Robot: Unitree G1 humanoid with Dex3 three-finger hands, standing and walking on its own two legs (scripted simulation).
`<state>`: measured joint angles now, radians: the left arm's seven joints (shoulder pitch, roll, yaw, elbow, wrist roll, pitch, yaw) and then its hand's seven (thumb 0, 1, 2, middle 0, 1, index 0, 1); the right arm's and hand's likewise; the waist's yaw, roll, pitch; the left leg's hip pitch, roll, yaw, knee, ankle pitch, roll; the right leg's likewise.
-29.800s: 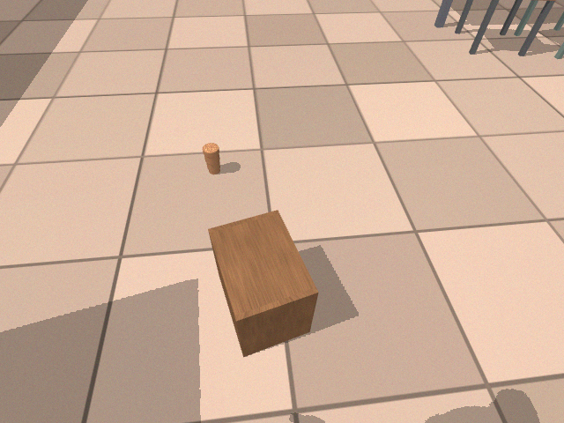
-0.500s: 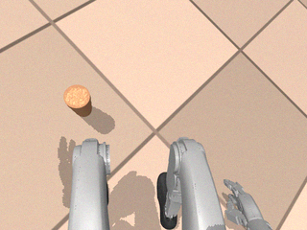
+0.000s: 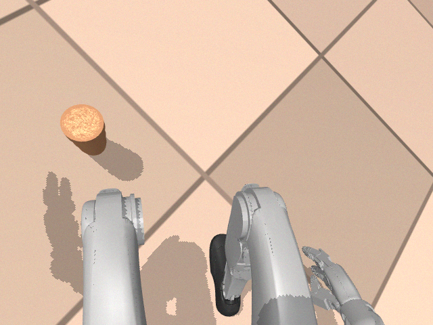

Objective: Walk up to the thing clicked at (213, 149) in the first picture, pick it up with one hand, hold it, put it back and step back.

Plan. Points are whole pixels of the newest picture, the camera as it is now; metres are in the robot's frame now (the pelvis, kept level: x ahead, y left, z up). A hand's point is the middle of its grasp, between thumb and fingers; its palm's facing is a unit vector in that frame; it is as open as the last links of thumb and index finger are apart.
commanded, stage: approach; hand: left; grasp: from the side
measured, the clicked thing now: (88, 134) +0.48 +0.24 -0.27
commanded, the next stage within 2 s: close in in 0.26 s
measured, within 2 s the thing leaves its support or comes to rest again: neither
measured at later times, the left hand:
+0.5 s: hand (54, 148) +0.42 +0.29 -0.21, palm faces +0.10 -0.99 +0.04, open 17.6 cm
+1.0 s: hand (84, 148) +0.43 +0.24 -0.23, palm faces +0.14 -0.99 +0.04, open 17.4 cm
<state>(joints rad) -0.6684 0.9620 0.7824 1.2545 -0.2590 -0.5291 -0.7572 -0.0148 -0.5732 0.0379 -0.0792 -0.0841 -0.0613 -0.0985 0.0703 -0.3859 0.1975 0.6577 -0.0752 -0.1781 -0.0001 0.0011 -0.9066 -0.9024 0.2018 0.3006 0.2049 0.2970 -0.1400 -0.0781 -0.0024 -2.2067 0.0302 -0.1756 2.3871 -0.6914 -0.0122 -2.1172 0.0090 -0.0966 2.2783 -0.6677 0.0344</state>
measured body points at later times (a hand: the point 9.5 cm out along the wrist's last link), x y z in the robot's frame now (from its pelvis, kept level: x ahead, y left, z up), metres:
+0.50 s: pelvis -0.01 +0.01 -0.06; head +0.24 +0.15 +0.29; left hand +0.41 +0.34 -0.21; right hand +0.14 -0.26 -0.11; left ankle +0.08 +0.13 -0.31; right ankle +0.11 -0.13 -0.31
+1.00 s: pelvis -0.02 +0.02 -0.07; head +0.22 +0.17 +0.28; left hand +0.42 +0.29 -0.23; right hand +0.12 -0.25 -0.10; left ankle +0.08 +0.13 -0.31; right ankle +0.11 -0.13 -0.31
